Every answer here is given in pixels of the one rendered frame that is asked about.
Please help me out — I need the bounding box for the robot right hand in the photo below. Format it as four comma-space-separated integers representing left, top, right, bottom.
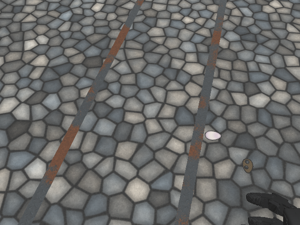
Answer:
241, 192, 300, 225

